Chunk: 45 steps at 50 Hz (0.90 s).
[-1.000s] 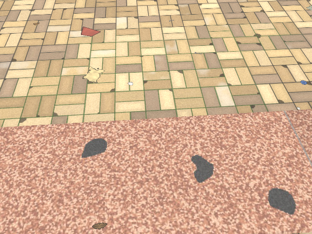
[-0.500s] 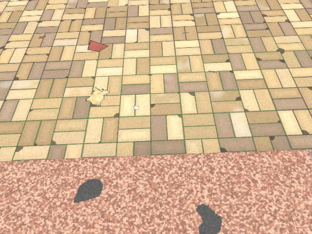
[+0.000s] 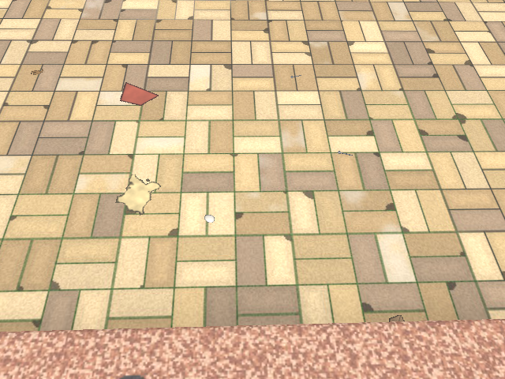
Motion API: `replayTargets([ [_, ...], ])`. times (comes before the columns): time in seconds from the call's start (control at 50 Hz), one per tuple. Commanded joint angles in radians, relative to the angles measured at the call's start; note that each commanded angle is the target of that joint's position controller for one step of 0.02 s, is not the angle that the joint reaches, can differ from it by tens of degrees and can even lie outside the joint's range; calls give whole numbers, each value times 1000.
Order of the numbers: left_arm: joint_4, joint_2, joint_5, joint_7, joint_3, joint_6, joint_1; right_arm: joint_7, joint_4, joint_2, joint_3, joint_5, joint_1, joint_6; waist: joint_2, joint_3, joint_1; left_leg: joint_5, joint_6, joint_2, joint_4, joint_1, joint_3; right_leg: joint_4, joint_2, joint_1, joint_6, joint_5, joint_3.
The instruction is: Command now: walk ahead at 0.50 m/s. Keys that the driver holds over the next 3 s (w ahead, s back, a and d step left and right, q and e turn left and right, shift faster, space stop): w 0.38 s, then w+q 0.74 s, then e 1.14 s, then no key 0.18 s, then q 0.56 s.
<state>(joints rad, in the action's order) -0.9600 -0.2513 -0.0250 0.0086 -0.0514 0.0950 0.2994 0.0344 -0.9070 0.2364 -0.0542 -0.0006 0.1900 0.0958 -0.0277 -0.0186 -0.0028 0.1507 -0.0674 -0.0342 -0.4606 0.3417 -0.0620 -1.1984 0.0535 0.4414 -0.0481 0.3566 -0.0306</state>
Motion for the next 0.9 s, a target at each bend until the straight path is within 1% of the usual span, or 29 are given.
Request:
replayTargets([
  [0.02, 46, -47, 6, 11, -25, -11, 56, 1, 22, 74, -13, -10, 36, 16, 115, 55, 20, -101, -169, 251, 291, -140, 280, 35, 92, 140, -3, -94, -32],
  [0.08, 77, -52, 13, 15, -31, -23, -27, -17, -4, 121, -24, -9, 91, 18, 87, 7, 15, -150, -182, 253, 330, -144, 236, 163, 103, 232, 20, -205, -29],
  [0.12, 102, -48, 18, 11, -32, -24, -104, -29, -20, 120, -23, -5, 133, 9, 80, -10, -2, -179, -168, 250, 333, -184, 214, 273, 104, 291, 30, -309, -27],
  [0.2, 134, -25, 16, -5, -23, -17, -229, -39, -39, 128, -22, 4, 187, 1, 86, -33, -37, -181, -136, 226, 334, -217, 153, 481, 74, 268, 30, -465, 2],
  [0.3, 181, -22, 7, -35, -10, -7, -360, -43, -84, 134, -27, 16, 277, -21, 80, -82, -82, -167, -133, 266, 277, -344, 144, 622, 43, 288, 20, -419, 22],
  [0.32, 194, -23, 4, -42, -9, -3, -378, -46, -91, 139, -30, 18, 289, -27, 82, -85, -84, -182, -131, 283, 258, -370, 151, 636, 38, 287, 11, -391, 25],
  [0.36, 199, -40, 2, -52, -13, 3, -358, -50, -96, 151, -37, 20, 278, -36, 100, -72, -59, -253, -116, 303, 212, -401, 158, 669, 22, 225, -13, -318, 33],
  [0.38, 199, -68, 2, -57, -23, 10, -328, -52, -93, 166, -41, 22, 257, -38, 104, -49, -31, -369, -103, 304, 175, -404, 155, 693, 1, 145, -29, -303, 43],
  [0.4, 187, -91, 3, -56, -39, 13, -268, -51, -88, 166, -41, 23, 232, -42, 111, -3, 14, -522, -84, 278, 90, -394, 143, 716, -35, 17, -47, -302, 75],
  [0.42, 137, -140, 10, -50, -63, 17, -98, -48, -79, 143, -32, 19, 216, -44, 95, 103, 87, -566, -57, 223, -90, -322, 112, 698, -30, -224, -80, -346, 62],
  [0.44, 105, -223, 28, -37, -84, 18, 99, -49, -51, 116, -17, -1, 219, -43, -19, 269, 142, -261, -23, 142, -420, -118, 64, 678, 171, -536, -140, -356, -160],
  [0.46, 80, -254, 23, -44, -88, 15, 149, -41, -61, -30, 20, 10, 362, -25, -290, 416, 85, 389, 26, -31, -757, 251, 90, 807, 367, -848, -283, -138, -600],
  [0.48, 87, -152, 14, -44, -62, 12, 146, -38, -77, 78, -6, 35, 314, -7, -185, 373, 116, 420, 11, 15, -875, 348, 218, 867, 349, -804, -239, -45, -627],
  [0.5, 98, -115, 15, -39, -49, 12, 70, -41, -45, 131, -24, 54, 216, -1, -130, 224, 109, 336, 2, 58, -898, 400, 194, 882, 324, -666, -185, -97, -464],
  [0.52, 115, -96, 25, -38, -41, 13, -18, -51, -33, 128, -28, 53, 164, -2, -46, 149, 75, 246, 6, 102, -863, 357, 178, 910, 294, -511, -161, -214, -351],
  [0.54, 116, -65, 36, -40, -34, 15, -74, -60, -32, 117, -37, 40, 145, -12, -18, 85, 46, 189, 7, 128, -804, 313, 181, 945, 250, -395, -138, -299, -243],
  [0.56, 108, -55, 47, -40, -33, 19, -95, -58, -38, 83, -37, 39, 192, -26, -71, 83, 9, 151, 10, 158, -770, 246, 191, 966, 240, -328, -137, -327, -182],
  [0.58, 102, -37, 44, -42, -32, 23, -103, -57, -44, 62, -37, 40, 212, -41, -67, 70, -2, 142, 12, 168, -740, 212, 190, 990, 223, -293, -135, -337, -139],
  [0.62, 84, -51, 40, -36, -37, 30, -96, -61, -31, 54, -44, 44, 190, -66, -50, 31, -14, 110, 11, 176, -684, 232, 189, 1034, 215, -260, -135, -315, -75],
  [0.64, 77, -70, 39, -30, -43, 35, -91, -64, -9, 65, -48, 42, 155, -74, -34, 8, -11, 60, 11, 180, -647, 274, 200, 1058, 219, -266, -136, -325, -49],
  [0.68, 63, -98, 44, -13, -52, 34, -94, -66, 16, 66, -50, 27, 104, -78, -26, -25, -15, -43, 17, 177, -513, 300, 207, 1081, 209, -257, -129, -381, 24],
  [0.7, 55, -106, 46, -4, -55, 30, -92, -57, 36, 65, -52, 18, 62, -74, -26, -27, -8, -100, 17, 170, -452, 301, 195, 1079, 193, -267, -120, -432, 67],
  [0.72, 51, -114, 47, 2, -57, 25, -91, -48, 45, 56, -49, 15, 46, -70, -27, -22, -7, -144, 16, 169, -396, 290, 176, 1077, 186, -278, -113, -454, 102],
  [0.74, 42, -130, 54, 6, -64, 19, -75, -39, 51, 43, -44, 10, 32, -68, -27, 2, 2, -175, 23, 168, -411, 261, 144, 1060, 188, -291, -121, -512, 130],
  [0.78, 33, -125, 45, 11, -64, 10, -65, -29, 72, 48, -42, 17, -10, -71, -18, -14, 15, -180, 23, 167, -370, 276, 119, 1048, 195, -323, -125, -519, 166],
  [0.8, 34, -137, 63, 9, -66, 18, -36, -22, 63, 80, -57, 8, 19, -70, 6, 25, 12, -240, 23, 167, -514, 281, 105, 986, 241, -373, -150, -562, 152],
  [0.82, 28, -125, 51, 11, -65, 17, -26, -19, 69, 85, -61, 10, 11, -73, 7, 16, 9, -210, 14, 182, -530, 351, 136, 959, 254, -424, -151, -561, 156],
  [0.86, 18, -112, 36, 11, -66, 6, 9, -9, 94, 79, -61, 14, -36, -78, -13, -32, 34, -119, 1, 180, -567, 465, 132, 912, 280, -512, -149, -582, 147],
  [0.9, 14, -116, 31, 13, -69, -9, 43, 7, 127, 79, -62, 22, -84, -85, -35, -60, 53, -17, -5, 179, -601, 544, 108, 853, 304, -586, -141, -638, 149],
])
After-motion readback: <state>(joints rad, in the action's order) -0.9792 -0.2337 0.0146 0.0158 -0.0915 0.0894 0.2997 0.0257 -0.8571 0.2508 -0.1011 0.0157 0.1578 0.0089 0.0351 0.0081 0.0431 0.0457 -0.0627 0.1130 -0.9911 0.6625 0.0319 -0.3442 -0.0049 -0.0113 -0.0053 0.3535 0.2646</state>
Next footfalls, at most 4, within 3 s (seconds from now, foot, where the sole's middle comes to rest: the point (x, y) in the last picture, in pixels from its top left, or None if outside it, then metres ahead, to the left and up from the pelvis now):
0.42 right None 0.41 -0.16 -0.77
1.02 left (210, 354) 0.54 0.12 -0.77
1.44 right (228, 260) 0.93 0.08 -0.93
1.90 left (165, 262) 0.91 0.29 -0.93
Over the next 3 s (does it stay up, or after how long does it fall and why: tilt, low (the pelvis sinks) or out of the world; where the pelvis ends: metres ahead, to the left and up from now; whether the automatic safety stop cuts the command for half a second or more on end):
stays up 0.87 0.20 -0.19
